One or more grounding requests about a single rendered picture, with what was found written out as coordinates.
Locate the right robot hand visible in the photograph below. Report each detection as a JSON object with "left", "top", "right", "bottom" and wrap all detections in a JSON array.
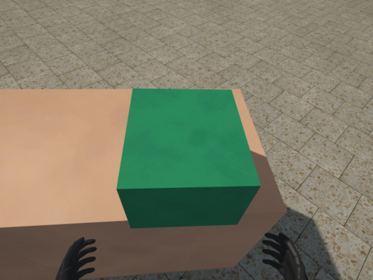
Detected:
[{"left": 262, "top": 233, "right": 308, "bottom": 280}]

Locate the pedestal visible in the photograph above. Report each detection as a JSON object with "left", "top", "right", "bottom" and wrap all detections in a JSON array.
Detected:
[{"left": 0, "top": 89, "right": 287, "bottom": 280}]

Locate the carton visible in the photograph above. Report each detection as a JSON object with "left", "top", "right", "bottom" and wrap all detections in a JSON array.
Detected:
[{"left": 117, "top": 89, "right": 261, "bottom": 229}]

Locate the left robot hand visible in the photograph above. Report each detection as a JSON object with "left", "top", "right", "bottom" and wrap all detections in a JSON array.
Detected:
[{"left": 55, "top": 237, "right": 97, "bottom": 280}]

